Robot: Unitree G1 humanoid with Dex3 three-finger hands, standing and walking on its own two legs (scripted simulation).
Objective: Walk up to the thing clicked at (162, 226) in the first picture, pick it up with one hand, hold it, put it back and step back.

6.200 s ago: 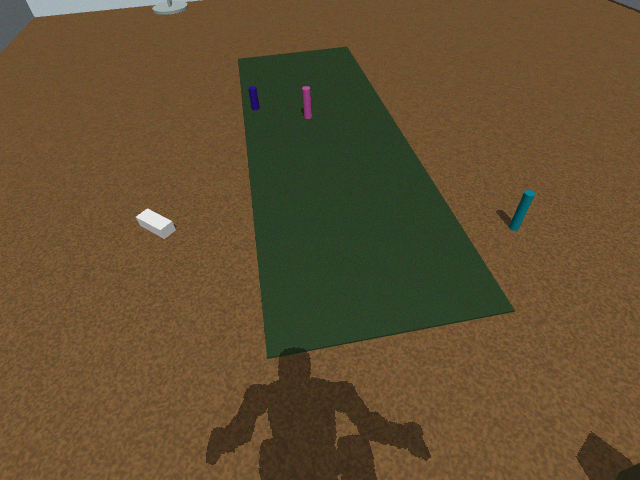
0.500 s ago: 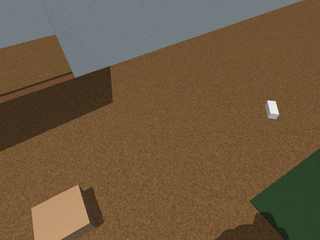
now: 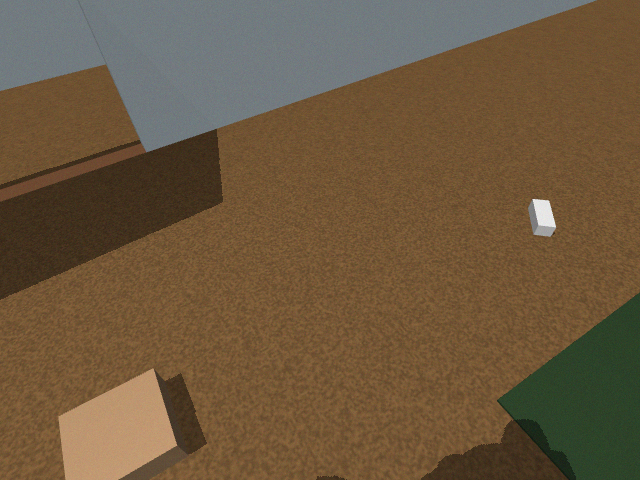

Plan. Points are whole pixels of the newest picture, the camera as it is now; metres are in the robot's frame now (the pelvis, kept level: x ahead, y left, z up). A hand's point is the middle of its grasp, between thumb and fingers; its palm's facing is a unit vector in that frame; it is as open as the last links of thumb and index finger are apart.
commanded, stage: stand
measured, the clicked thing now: (541, 217) +1.28 -0.95 -0.75
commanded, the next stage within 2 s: walk up in 0.10 s
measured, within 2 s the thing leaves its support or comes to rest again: neither
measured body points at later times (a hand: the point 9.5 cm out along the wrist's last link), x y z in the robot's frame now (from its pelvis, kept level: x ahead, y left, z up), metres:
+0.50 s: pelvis -0.02 +0.05 -0.01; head +0.03 +0.07 +0.44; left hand +0.14 +0.35 -0.14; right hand -0.01 -0.28 -0.11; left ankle +0.01 +0.17 -0.75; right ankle -0.06 -0.08 -0.69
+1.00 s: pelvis -0.02 +0.03 -0.02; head +0.00 +0.00 +0.43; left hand +0.21 +0.26 -0.12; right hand -0.10 -0.29 -0.15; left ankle +0.07 +0.15 -0.72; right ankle -0.06 -0.08 -0.75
